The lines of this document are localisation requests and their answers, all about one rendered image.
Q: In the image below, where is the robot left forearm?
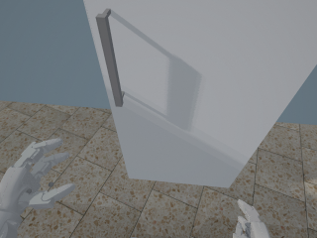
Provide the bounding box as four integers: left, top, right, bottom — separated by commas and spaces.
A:
0, 209, 23, 238

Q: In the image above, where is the fridge door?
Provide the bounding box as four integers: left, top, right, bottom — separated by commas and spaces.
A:
83, 0, 317, 188

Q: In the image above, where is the handle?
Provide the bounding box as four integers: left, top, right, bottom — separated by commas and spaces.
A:
95, 8, 125, 107

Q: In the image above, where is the left robot hand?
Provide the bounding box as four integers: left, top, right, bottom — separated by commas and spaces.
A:
0, 138, 76, 215

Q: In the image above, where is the right robot hand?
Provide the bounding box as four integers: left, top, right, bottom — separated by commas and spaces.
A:
233, 199, 270, 238

